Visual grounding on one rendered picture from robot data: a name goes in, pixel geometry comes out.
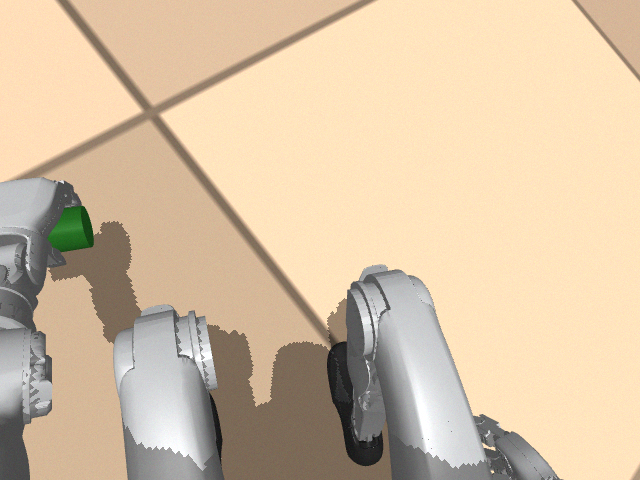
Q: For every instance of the right robot hand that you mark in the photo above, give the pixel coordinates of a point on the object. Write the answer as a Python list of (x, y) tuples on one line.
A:
[(514, 458)]

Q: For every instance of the left robot hand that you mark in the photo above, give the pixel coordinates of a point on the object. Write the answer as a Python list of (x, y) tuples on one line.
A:
[(36, 204)]

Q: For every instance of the left robot arm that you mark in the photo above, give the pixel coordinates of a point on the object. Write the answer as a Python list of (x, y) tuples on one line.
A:
[(25, 369)]

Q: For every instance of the right robot foot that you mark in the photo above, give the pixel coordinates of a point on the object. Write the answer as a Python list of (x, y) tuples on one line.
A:
[(361, 452)]

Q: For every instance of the can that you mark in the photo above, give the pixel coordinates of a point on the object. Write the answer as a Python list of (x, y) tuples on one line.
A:
[(73, 230)]

